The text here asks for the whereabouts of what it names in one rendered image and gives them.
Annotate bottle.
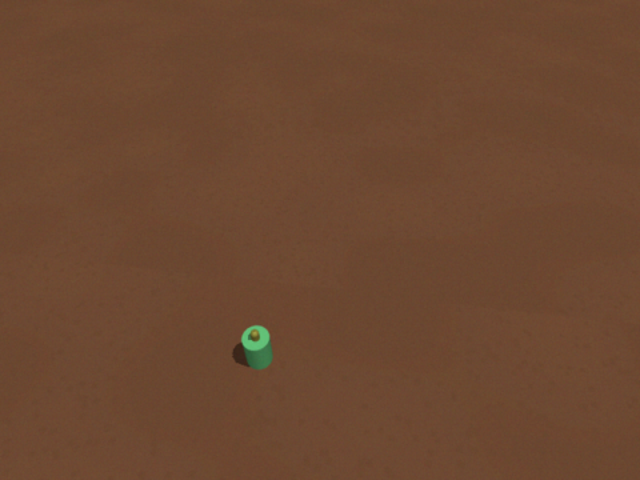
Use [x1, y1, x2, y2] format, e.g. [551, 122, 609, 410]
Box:
[242, 326, 273, 370]

